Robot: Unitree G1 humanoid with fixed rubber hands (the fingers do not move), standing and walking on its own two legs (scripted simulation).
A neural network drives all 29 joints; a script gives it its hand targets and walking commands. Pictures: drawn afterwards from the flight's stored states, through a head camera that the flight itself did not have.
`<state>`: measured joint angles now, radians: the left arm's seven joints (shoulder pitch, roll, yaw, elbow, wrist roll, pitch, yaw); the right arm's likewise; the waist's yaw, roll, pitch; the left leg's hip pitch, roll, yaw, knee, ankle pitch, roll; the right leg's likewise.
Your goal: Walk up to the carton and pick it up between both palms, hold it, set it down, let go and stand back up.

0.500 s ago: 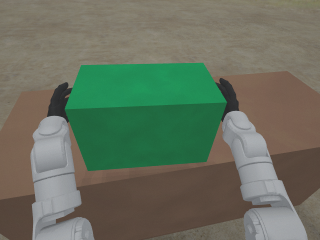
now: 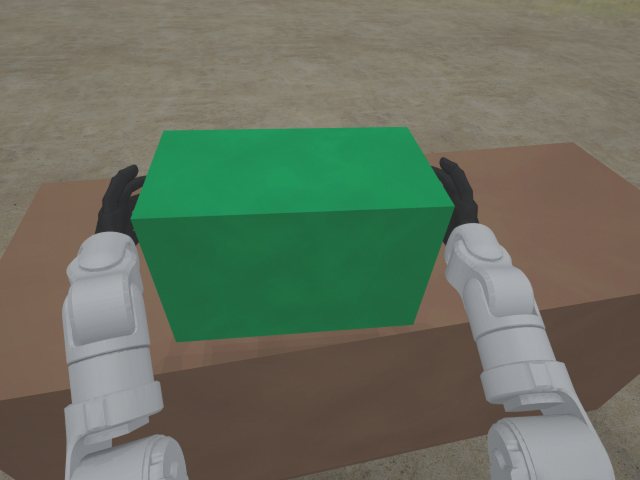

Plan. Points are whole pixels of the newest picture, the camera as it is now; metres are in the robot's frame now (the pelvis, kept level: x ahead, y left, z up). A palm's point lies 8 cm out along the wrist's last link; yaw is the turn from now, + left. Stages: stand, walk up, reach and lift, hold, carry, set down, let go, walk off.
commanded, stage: hold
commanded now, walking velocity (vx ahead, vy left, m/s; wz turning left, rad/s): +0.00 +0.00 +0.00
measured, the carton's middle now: (294, 232) +0.38 +0.01 +0.15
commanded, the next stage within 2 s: none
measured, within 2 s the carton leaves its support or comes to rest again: neither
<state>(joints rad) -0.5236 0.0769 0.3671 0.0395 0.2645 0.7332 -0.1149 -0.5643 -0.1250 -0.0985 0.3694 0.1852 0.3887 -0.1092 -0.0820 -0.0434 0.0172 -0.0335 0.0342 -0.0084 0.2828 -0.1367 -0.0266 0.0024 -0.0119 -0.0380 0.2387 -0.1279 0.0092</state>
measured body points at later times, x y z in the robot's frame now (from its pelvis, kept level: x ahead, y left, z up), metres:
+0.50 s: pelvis +0.00 +0.00 +0.00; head -0.05 +0.02 +0.45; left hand +0.36 +0.22 +0.20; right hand +0.36 -0.18 +0.19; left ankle +0.02 +0.13 -0.75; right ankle +0.01 -0.12 -0.75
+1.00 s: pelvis +0.00 +0.00 +0.00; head -0.04 +0.02 +0.45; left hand +0.37 +0.20 +0.18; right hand +0.36 -0.20 +0.18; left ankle +0.02 +0.13 -0.75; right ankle +0.01 -0.12 -0.75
